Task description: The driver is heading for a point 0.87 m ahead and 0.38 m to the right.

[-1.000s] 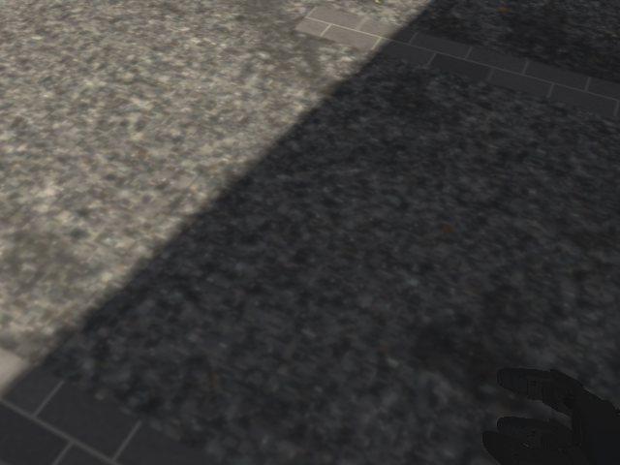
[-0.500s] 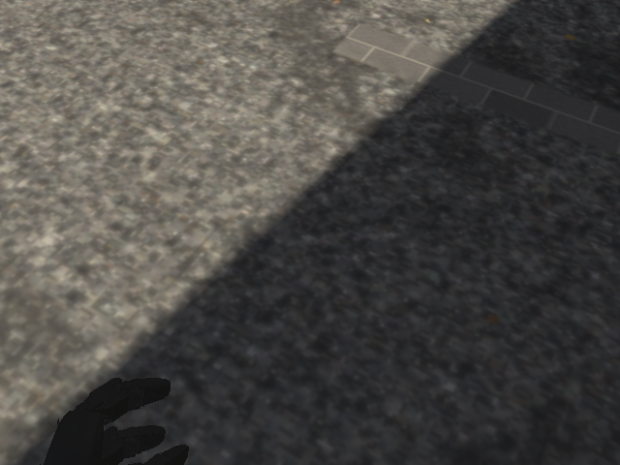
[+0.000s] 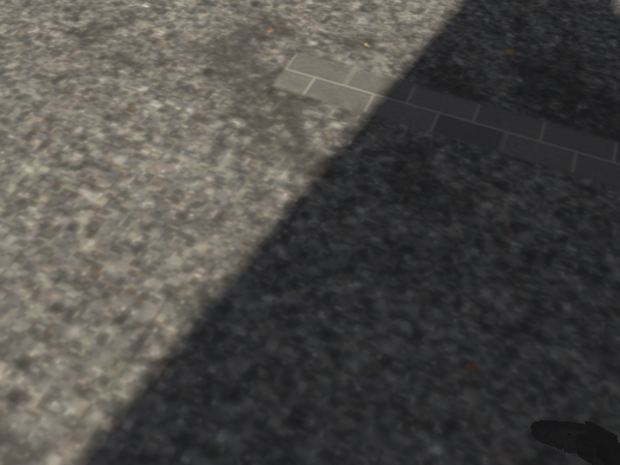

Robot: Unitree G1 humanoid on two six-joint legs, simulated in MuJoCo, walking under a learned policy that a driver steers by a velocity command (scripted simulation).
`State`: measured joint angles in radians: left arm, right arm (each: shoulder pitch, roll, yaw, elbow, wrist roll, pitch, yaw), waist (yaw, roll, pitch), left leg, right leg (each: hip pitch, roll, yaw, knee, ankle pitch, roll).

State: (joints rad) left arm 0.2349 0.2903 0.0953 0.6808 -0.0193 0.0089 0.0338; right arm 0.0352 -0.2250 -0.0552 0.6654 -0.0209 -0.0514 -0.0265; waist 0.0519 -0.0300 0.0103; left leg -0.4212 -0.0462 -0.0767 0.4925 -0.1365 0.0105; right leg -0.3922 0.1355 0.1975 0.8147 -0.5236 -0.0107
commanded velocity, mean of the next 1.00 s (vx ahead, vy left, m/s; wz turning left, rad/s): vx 0.11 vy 0.00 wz -0.56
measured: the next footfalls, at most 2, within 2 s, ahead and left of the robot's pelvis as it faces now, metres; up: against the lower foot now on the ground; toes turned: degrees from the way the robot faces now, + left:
right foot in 0.36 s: +0.00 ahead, -0.14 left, +0.00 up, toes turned -15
left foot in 0.84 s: +0.09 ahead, +0.06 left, +0.00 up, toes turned -34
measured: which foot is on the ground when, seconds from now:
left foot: down 0.00-0.36, up 0.38-0.82, down 0.84-1.00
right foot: up 0.00-0.34, down 0.36-0.84, up 0.86-1.00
